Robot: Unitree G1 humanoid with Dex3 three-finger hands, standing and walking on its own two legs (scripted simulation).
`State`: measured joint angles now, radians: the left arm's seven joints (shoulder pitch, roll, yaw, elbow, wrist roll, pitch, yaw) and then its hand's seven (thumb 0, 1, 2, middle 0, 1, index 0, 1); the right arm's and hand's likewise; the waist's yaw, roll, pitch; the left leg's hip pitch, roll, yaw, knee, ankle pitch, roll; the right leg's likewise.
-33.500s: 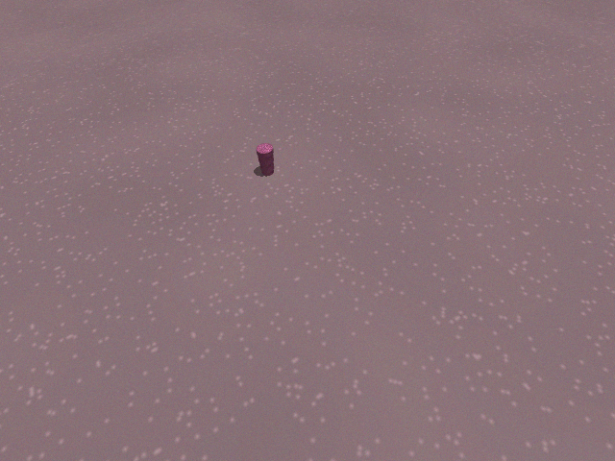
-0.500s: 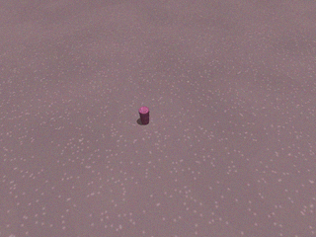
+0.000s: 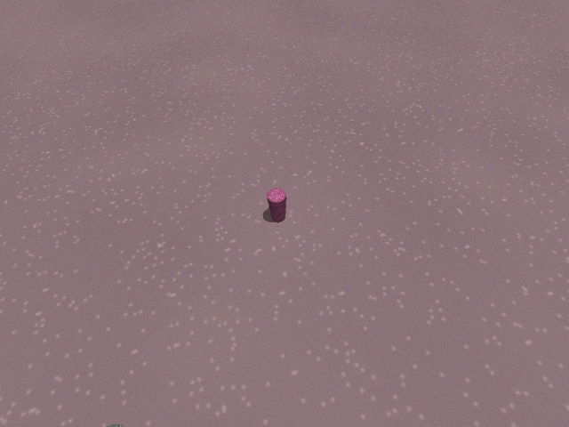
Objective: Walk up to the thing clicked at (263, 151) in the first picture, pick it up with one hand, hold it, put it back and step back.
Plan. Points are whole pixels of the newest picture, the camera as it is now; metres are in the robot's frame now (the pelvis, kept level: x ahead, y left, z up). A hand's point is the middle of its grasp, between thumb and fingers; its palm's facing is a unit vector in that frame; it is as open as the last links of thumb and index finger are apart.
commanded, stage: step back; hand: left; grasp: from the side
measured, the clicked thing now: (277, 206) +1.04 +0.13 -0.69
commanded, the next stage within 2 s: stand in 0.10 s
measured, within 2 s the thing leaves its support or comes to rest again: neither
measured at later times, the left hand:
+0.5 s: hand out of the picture +0.10 +0.26 -0.13, palm faces -0.03 -0.94 -0.34, open 7.4 cm
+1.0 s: hand out of the picture +0.09 +0.25 -0.13, palm faces -0.07 -0.94 -0.34, open 7.4 cm
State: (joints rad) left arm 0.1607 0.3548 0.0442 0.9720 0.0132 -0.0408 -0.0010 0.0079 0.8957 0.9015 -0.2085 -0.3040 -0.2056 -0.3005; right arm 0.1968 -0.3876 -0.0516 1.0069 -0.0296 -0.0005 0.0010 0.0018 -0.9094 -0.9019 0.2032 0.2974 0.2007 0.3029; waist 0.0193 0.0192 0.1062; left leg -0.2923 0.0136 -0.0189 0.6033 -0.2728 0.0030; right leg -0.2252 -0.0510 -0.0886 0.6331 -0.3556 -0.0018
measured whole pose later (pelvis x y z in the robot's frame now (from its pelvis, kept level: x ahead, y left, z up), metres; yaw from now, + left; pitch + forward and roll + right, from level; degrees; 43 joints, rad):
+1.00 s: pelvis +0.01 +0.00 +0.02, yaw -2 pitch -2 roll +0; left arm 0.11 0.35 0.00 1.15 0.01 -0.02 -0.01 0.01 0.90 0.90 -0.20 -0.30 -0.20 -0.30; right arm 0.11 -0.35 -0.01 1.17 -0.01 -0.01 0.01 0.00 -0.91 -0.90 0.20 0.30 0.20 0.30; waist -0.01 0.00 0.05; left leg -0.15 0.02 0.02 0.32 -0.13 -0.02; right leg -0.09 -0.02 -0.03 0.32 -0.20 0.01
